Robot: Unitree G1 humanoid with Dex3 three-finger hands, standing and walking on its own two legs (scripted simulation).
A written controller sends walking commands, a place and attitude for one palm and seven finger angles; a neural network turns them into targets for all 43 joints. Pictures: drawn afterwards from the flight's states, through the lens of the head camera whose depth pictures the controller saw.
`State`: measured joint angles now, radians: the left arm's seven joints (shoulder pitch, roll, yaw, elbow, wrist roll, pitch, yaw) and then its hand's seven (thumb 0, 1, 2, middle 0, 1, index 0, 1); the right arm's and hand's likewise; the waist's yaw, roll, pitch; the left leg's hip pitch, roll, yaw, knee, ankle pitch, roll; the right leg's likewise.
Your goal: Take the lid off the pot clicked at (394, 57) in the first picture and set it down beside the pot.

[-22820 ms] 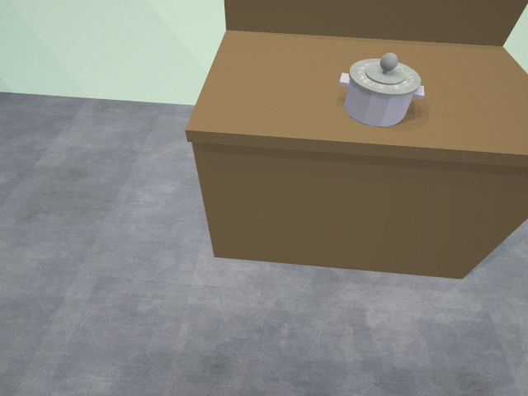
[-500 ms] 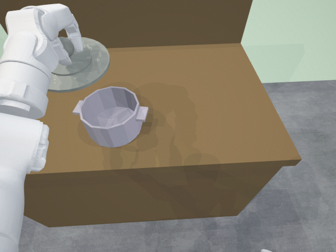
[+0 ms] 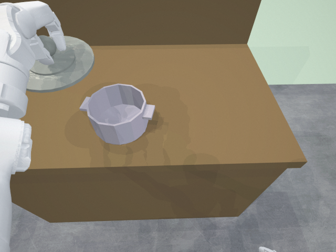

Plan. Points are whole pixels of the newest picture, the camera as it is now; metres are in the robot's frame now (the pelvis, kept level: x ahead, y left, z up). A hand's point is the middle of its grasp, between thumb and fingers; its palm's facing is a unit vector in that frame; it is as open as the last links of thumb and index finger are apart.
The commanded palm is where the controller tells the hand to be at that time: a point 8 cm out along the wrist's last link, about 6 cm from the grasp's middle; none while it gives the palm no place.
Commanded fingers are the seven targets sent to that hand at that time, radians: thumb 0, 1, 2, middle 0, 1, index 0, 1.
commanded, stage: move the lid sideways beside the pot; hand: left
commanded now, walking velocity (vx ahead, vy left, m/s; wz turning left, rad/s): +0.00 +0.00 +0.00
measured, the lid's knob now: (44, 46) +0.50 +0.26 +0.23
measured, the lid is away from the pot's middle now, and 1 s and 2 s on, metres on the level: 0.12 0.25 0.22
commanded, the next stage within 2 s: lower the lid onto the table in 1.08 s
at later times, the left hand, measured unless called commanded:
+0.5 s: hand (8, 51) +0.48 +0.32 +0.24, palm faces -0.26 -0.09 -0.96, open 6.6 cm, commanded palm +0.48 +0.32 +0.31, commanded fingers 0.00 0.87 0.65 -0.96 -1.08 -0.94 -1.06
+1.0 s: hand out of the picture +0.46 +0.38 +0.23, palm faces -0.27 -0.12 -0.95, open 6.6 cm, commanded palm +0.49 +0.37 +0.31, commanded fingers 0.00 0.87 0.65 -0.96 -1.08 -0.94 -1.06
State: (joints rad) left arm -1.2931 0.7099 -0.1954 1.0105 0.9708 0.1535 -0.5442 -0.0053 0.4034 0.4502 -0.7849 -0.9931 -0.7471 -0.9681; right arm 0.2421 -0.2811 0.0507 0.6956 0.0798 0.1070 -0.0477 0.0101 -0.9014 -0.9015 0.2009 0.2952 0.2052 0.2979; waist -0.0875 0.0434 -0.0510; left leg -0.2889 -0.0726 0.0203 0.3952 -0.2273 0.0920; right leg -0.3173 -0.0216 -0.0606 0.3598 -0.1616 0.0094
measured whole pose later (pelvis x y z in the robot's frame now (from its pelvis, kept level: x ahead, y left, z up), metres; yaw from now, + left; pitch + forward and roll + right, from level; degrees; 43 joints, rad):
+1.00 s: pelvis +0.01 +0.02 +0.00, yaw +0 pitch +10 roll -3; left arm -1.30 0.97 -0.10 1.10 1.01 0.02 -0.56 -0.01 0.41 0.45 -0.79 -1.00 -0.75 -0.97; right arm 0.28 -0.30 0.06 0.72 0.10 0.12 -0.08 0.01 -0.90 -0.90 0.20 0.30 0.21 0.30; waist -0.09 0.03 -0.03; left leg -0.34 -0.07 0.01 0.44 -0.26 0.11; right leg -0.34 -0.02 -0.07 0.33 -0.16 0.02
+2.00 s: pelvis +0.01 +0.01 +0.00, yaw +0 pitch +11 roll -3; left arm -1.24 0.92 -0.10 1.16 1.00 -0.03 -0.52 -0.01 0.41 0.45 -0.79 -1.00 -0.74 -0.97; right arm 0.32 -0.30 0.05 0.73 0.09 0.11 -0.09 0.01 -0.90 -0.90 0.20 0.30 0.21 0.30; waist -0.12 0.02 -0.04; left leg -0.39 -0.06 0.02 0.48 -0.28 0.11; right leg -0.38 -0.01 -0.06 0.36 -0.17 0.02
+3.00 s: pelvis +0.01 +0.03 -0.01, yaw -1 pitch +14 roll -4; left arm -1.16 0.93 -0.06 1.20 1.01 -0.15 -0.48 -0.01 0.42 0.45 -0.78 -1.00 -0.74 -0.97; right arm 0.36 -0.29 0.04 0.73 0.09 0.15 -0.10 0.01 -0.90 -0.90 0.20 0.30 0.21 0.30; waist -0.14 0.02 -0.06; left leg -0.51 -0.05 0.02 0.60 -0.33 0.12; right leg -0.49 0.00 -0.05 0.45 -0.20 0.01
